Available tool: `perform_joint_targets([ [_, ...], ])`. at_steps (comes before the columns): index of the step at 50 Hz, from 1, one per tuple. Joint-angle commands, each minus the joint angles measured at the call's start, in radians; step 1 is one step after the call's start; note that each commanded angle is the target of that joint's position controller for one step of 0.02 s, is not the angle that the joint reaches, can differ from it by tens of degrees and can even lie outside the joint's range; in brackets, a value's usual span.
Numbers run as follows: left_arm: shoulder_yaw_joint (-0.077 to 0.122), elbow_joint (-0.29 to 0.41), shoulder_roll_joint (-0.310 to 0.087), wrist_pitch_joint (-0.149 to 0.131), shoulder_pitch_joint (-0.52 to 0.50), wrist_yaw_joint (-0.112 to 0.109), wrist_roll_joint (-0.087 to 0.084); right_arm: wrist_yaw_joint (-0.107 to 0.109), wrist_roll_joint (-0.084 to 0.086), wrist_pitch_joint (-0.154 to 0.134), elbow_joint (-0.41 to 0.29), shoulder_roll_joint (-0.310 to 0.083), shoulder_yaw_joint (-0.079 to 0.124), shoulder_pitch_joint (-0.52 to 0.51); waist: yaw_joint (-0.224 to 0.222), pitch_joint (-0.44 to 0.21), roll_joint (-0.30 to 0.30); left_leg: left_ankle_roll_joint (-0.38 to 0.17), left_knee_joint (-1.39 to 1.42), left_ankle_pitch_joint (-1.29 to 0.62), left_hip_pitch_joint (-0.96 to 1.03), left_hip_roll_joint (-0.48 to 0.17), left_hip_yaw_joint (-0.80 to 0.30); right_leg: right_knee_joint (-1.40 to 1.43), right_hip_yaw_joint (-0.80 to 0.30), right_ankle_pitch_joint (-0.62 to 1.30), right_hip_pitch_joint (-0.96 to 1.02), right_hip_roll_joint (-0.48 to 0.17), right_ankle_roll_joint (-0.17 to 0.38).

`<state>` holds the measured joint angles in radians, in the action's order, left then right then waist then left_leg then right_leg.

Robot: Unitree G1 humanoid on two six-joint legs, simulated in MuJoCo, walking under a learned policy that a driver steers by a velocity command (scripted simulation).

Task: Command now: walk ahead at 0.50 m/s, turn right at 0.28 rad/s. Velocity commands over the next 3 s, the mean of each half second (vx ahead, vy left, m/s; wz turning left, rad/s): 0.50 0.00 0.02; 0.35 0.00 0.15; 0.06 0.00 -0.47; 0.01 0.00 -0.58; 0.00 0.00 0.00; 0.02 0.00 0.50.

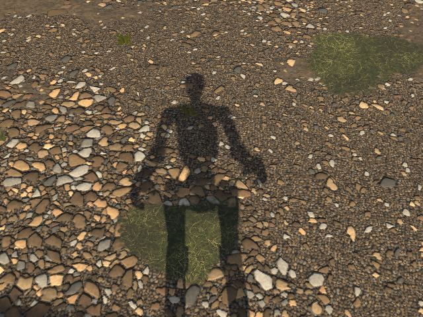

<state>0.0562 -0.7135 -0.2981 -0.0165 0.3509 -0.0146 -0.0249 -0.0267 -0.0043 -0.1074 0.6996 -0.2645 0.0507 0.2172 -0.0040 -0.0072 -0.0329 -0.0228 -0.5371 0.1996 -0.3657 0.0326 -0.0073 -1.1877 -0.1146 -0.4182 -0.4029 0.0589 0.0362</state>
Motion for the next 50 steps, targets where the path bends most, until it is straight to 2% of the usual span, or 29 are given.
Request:
perform_joint_targets([
  [1, 0.026, 0.096, -0.088, -0.023, -0.046, 0.002, 0.008, -0.002, -0.011, -0.002, -0.025, -0.100, 0.025, 0.059, 0.013, 0.023, 0.145, -0.179, 0.282, -0.042, 0.208, -0.257, -0.336, 0.056, -0.026, 0.074, -0.264, -0.114, -0.006],
  [5, 0.001, 0.114, -0.028, -0.023, -0.125, 0.008, 0.030, 0.003, 0.005, 0.001, 0.024, -0.161, 0.039, 0.077, 0.025, -0.003, 0.136, -0.210, 0.324, -0.249, 0.191, -0.250, -0.221, 0.321, 0.040, 0.146, -0.187, -0.135, -0.018],
  [7, -0.010, 0.106, -0.002, -0.034, -0.135, 0.018, 0.025, 0.006, 0.001, 0.014, 0.046, -0.192, 0.048, 0.080, 0.027, -0.050, 0.133, -0.208, 0.315, -0.350, 0.166, -0.229, -0.147, 0.392, 0.083, 0.275, -0.076, -0.119, -0.028],
  [9, -0.008, 0.113, -0.015, -0.036, -0.182, 0.027, 0.022, 0.004, 0.012, 0.024, 0.055, -0.195, 0.048, 0.081, 0.041, -0.035, 0.129, -0.204, 0.315, -0.353, 0.147, -0.229, -0.112, 0.421, 0.114, 0.302, -0.040, -0.103, -0.034],
  [10, 0.012, 0.073, -0.048, -0.042, -0.113, 0.033, 0.032, 0.003, -0.011, 0.016, 0.057, -0.200, 0.050, 0.093, 0.021, -0.088, 0.103, -0.218, 0.255, -0.414, 0.127, -0.267, -0.109, 0.270, 0.102, 0.459, 0.045, -0.106, -0.028],
  [13, 0.023, 0.097, -0.063, -0.048, -0.137, 0.044, 0.022, -0.001, 0.028, 0.025, 0.053, -0.170, 0.040, 0.101, 0.005, -0.021, 0.112, -0.211, 0.155, -0.377, 0.149, -0.271, -0.148, 0.318, 0.104, 0.284, -0.023, -0.110, 0.018],
  [16, 0.055, 0.040, -0.092, -0.064, 0.111, 0.051, 0.021, 0.006, 0.047, 0.038, 0.025, -0.153, 0.029, 0.040, -0.163, -0.084, 0.079, -0.133, -0.268, -0.463, -0.062, -0.124, -0.081, 0.642, 0.171, 0.248, 0.392, -0.052, 0.053],
  [17, 0.073, 0.053, -0.192, -0.063, 0.155, 0.043, 0.025, 0.004, 0.023, 0.029, 0.011, -0.081, 0.010, 0.134, -0.123, -0.123, -0.187, -0.064, -0.628, 0.116, -0.307, -0.021, -0.049, 0.718, -0.198, 0.329, 0.582, -0.321, 0.170],
  [18, 0.035, 0.081, -0.122, -0.058, 0.137, 0.044, 0.002, -0.002, 0.008, 0.016, 0.050, -0.068, 0.009, 0.225, -0.054, -0.118, -0.216, -0.062, -0.799, 0.409, -0.435, -0.002, -0.144, 0.657, -0.305, 0.738, 0.583, -0.413, 0.215],
  [19, 0.053, 0.041, -0.159, -0.060, 0.200, 0.053, -0.004, 0.004, 0.051, 0.006, 0.005, -0.120, 0.024, 0.167, -0.081, -0.097, -0.206, -0.055, -0.879, 0.362, -0.544, 0.016, -0.159, 0.779, -0.434, 0.593, 0.518, -0.483, 0.307],
  [20, 0.049, 0.028, -0.139, -0.073, 0.168, 0.062, -0.010, 0.017, 0.066, 0.015, -0.027, -0.136, 0.027, 0.072, -0.071, -0.021, -0.079, -0.047, -0.914, 0.306, -0.602, -0.044, -0.144, 0.818, -0.434, 0.460, 0.453, -0.484, 0.315],
  [21, 0.032, 0.032, -0.088, -0.083, 0.076, 0.066, -0.010, 0.023, 0.057, 0.036, -0.039, -0.133, 0.029, 0.030, -0.040, 0.061, -0.021, -0.037, -0.844, 0.232, -0.586, -0.072, -0.171, 0.838, -0.348, 0.461, 0.342, -0.459, 0.290],
  [23, 0.026, 0.037, -0.070, -0.090, -0.048, 0.054, -0.003, 0.019, 0.039, 0.070, -0.032, -0.103, 0.021, 0.048, 0.024, 0.105, -0.042, -0.022, -0.693, 0.128, -0.487, -0.119, -0.184, 0.883, -0.192, 0.403, 0.196, -0.402, 0.222],
  [27, 0.037, -0.029, -0.088, -0.097, 0.019, 0.011, 0.042, 0.002, 0.011, 0.073, -0.020, -0.073, 0.017, 0.029, -0.002, 0.028, 0.021, -0.029, -0.596, -0.200, -0.476, -0.104, -0.132, 0.822, 0.016, 0.587, 0.265, -0.356, 0.168],
  [29, 0.031, -0.056, -0.066, -0.109, 0.093, -0.013, 0.033, -0.016, 0.038, 0.050, -0.061, -0.079, 0.026, -0.127, -0.062, 0.064, -0.059, -0.044, -0.431, -0.342, -0.618, -0.099, -0.156, 0.816, 0.052, 0.379, 0.409, -0.332, 0.108],
  [32, 0.021, -0.084, -0.059, -0.105, 0.112, -0.034, 0.021, -0.059, 0.008, 0.041, -0.108, -0.031, 0.013, -0.244, -0.080, 0.088, -0.025, -0.049, -0.133, -0.733, -0.292, -0.053, -0.034, 0.822, 0.211, 0.174, 0.190, -0.269, 0.057],
  [33, 0.021, -0.093, -0.056, -0.102, 0.109, -0.029, 0.020, -0.068, 0.014, 0.045, -0.105, -0.022, 0.015, -0.243, -0.071, 0.085, -0.025, -0.060, -0.105, -0.796, -0.185, -0.044, -0.030, 0.791, 0.248, 0.140, 0.126, -0.260, 0.040],
  [38, 0.015, -0.126, -0.058, -0.040, 0.170, -0.031, -0.003, -0.081, 0.030, 0.059, -0.070, -0.027, 0.008, -0.276, -0.099, 0.158, 0.021, -0.050, 0.112, -0.677, -0.207, -0.074, -0.058, 0.501, 0.205, 0.172, 0.318, -0.281, 0.026],
  [40, 0.014, -0.149, -0.072, -0.015, 0.205, -0.034, -0.008, -0.079, 0.017, 0.038, 0.029, -0.046, 0.016, -0.126, -0.054, 0.093, 0.029, -0.050, 0.241, -0.721, -0.096, -0.105, -0.061, 0.254, 0.150, 0.267, 0.400, -0.260, 0.028],
  [41, 0.015, -0.162, -0.077, -0.012, 0.189, -0.031, -0.016, -0.071, -0.001, 0.025, 0.092, -0.060, 0.024, 0.009, 0.022, 0.035, 0.051, -0.059, 0.329, -0.823, 0.122, -0.090, -0.017, 0.049, 0.150, 0.289, 0.310, -0.209, 0.014],
  [42, 0.018, -0.172, -0.084, -0.017, 0.201, -0.020, -0.013, -0.057, -0.023, 0.028, 0.148, -0.119, 0.041, 0.155, 0.091, -0.056, 0.089, -0.090, 0.276, -0.999, 0.453, -0.145, -0.034, -0.196, 0.152, 0.087, 0.098, -0.147, -0.022],
  [43, 0.002, -0.187, 0.023, -0.026, 0.307, -0.008, 0.003, -0.047, -0.060, 0.020, 0.166, -0.197, 0.037, 0.238, 0.079, -0.228, 0.297, -0.160, -0.168, -1.665, 0.907, -0.316, -0.097, -0.674, 0.061, -0.630, -0.299, -0.020, -0.089],
  [44, -0.018, -0.165, -0.011, -0.050, 0.360, 0.013, -0.040, -0.049, -0.030, 0.025, 0.167, -0.207, 0.049, 0.328, 0.136, -0.454, 0.329, -0.312, -0.294, -1.681, 1.096, -0.483, -0.269, -0.726, -0.146, -0.527, -0.451, -0.016, -0.100],
  [45, 0.003, -0.142, -0.085, -0.063, 0.279, 0.014, -0.046, -0.039, -0.019, 0.053, 0.151, -0.191, 0.051, 0.260, 0.137, -0.493, 0.250, -0.319, -0.191, -1.390, 1.007, -0.473, -0.304, -0.652, -0.158, -0.473, -0.471, -0.081, -0.107],
  [46, 0.006, -0.134, -0.090, -0.061, 0.239, 0.007, -0.045, -0.031, -0.011, 0.066, 0.142, -0.174, 0.044, 0.162, 0.077, -0.456, 0.163, -0.330, -0.126, -1.144, 0.860, -0.474, -0.329, -0.626, -0.125, -0.406, -0.466, -0.125, -0.108],
  [47, -0.001, -0.116, -0.044, -0.053, 0.184, -0.013, -0.056, -0.015, 0.002, 0.063, 0.107, -0.177, 0.039, 0.054, 0.016, -0.406, 0.081, -0.352, 0.030, -0.612, 0.628, -0.534, -0.403, -0.472, -0.086, -0.127, -0.472, -0.155, -0.093],
  [48, 0.003, -0.120, -0.057, -0.019, 0.133, -0.038, -0.031, -0.008, -0.013, 0.054, 0.079, -0.135, 0.028, -0.043, -0.005, -0.304, 0.050, -0.355, 0.117, -0.564, 0.351, -0.556, -0.458, -0.450, -0.040, -0.020, -0.341, -0.176, -0.099],
  [49, 0.011, -0.112, -0.032, 0.015, 0.118, -0.049, -0.003, 0.001, -0.019, 0.049, 0.084, -0.115, 0.016, -0.115, -0.066, -0.149, 0.038, -0.316, 0.183, -0.606, 0.089, -0.475, -0.311, -0.297, -0.025, 0.051, -0.218, -0.184, -0.122],
  [50, 0.008, -0.107, 0.001, 0.030, 0.125, -0.053, 0.011, 0.003, -0.030, 0.046, 0.094, -0.111, 0.015, -0.141, -0.088, -0.099, 0.084, -0.282, 0.200, -0.596, 0.006, -0.406, -0.198, -0.163, -0.001, 0.054, -0.156, -0.184, -0.135],
])
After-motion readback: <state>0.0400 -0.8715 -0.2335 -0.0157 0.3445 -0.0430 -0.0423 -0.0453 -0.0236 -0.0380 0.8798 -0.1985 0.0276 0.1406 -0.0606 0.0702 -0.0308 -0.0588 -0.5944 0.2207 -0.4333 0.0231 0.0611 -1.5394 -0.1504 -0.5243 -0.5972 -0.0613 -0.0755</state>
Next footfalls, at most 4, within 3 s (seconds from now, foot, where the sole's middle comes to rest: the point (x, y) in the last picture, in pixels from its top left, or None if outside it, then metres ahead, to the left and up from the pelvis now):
0.30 right None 0.19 -0.15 -0.77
0.84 left None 0.55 0.17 -0.94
1.28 right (235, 299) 0.63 -0.07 -0.94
1.82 left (177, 286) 0.68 0.14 -0.94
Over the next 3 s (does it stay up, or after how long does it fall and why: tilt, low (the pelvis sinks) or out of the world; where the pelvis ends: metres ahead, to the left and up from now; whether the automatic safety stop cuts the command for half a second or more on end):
stays up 0.64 0.06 -0.16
